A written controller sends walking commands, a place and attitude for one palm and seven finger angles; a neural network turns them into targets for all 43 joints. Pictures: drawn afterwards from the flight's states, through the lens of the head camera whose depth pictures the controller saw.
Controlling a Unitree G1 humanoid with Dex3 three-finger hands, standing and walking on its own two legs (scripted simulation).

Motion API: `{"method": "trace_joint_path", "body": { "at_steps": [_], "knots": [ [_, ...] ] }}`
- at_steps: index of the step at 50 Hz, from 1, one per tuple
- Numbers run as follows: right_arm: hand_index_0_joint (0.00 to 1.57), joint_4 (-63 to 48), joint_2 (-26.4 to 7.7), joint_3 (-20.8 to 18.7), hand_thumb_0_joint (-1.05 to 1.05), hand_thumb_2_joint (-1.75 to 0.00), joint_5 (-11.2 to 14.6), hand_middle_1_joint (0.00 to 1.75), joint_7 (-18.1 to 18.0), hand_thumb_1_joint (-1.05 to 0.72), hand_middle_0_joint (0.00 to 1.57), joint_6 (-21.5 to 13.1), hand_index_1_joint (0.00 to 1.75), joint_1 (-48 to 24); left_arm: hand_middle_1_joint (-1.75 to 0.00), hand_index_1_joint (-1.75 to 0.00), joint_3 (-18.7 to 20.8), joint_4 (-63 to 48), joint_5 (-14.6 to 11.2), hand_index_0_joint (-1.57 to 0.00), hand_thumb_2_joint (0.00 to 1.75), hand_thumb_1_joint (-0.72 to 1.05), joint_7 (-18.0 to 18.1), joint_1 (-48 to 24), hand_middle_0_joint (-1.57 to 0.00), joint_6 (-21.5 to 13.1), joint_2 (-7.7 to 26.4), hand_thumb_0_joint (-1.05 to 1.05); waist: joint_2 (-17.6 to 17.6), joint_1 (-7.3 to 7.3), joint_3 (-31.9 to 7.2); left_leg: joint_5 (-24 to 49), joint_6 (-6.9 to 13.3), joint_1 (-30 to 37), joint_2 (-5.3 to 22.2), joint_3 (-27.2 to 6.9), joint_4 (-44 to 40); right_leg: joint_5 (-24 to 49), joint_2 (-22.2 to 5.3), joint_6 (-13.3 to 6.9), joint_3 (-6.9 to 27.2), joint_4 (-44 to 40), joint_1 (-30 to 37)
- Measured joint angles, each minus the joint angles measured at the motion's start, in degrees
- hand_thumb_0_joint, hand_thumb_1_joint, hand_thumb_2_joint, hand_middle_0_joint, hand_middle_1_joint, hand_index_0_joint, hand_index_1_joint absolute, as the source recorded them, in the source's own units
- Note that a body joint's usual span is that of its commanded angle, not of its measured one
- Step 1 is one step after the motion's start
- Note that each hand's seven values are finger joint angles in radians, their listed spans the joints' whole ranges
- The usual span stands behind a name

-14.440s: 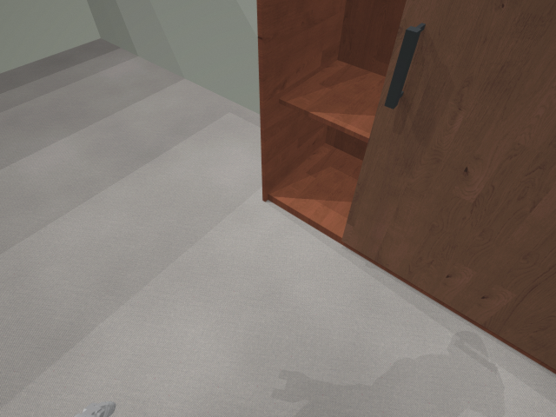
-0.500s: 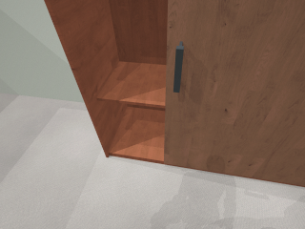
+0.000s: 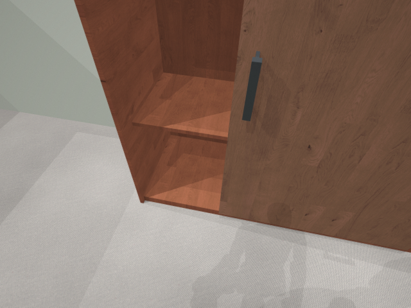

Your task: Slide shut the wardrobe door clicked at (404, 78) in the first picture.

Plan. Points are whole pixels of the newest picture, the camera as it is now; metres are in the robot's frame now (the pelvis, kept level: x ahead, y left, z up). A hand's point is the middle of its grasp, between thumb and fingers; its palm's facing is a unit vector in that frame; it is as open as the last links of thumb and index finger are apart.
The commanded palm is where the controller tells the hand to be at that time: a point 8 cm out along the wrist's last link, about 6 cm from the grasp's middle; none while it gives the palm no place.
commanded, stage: come to a stop and stand still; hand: right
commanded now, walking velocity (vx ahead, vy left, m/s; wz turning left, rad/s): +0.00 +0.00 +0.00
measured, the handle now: (251, 87) +0.67 -0.09 +0.09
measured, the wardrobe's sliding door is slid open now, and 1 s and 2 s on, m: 0.43 0.43 0.43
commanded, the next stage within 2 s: look again from close up in 0.94 s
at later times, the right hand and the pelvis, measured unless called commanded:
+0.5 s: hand out of the picture +0.02 -0.14 -0.17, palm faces +0.02 +0.98 -0.18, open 7.4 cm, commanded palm none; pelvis +0.03 +0.02 +0.00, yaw +0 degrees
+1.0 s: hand out of the picture +0.03 -0.13 -0.17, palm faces +0.03 +0.98 -0.17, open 7.4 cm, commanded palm none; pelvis +0.05 +0.03 +0.00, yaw +0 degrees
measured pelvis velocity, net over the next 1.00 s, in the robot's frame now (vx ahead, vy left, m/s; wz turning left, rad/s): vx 0.05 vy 0.03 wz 0.00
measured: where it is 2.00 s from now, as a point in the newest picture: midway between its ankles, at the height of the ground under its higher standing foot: outside the picture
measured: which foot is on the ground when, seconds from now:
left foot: down 0.00-1.00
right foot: down 0.00-1.00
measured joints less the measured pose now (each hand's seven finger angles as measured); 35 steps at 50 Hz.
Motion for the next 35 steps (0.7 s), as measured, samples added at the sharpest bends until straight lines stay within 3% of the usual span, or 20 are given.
{"method": "trace_joint_path", "body": {
  "at_steps": [35],
  "knots": [
    [0.2,-1.17,-1.66,0.15,0.01,-0.9,0.5,0.3,-0.37,-0.91,0.2,-0.68,0.3,-3.62,-0.3,-0.29,-1.14,1.74,-0.07,-0.2,0.9,0.91,0.5,-0.81,-0.19,-0.87,0.22,0.0,0.21,-0.01,0.59,-2.45,2.24,4.56,-1.77,0.29,-1.79,-3.25,-1.68,2.24,0.61,-0.45,4.05]
  ]
}}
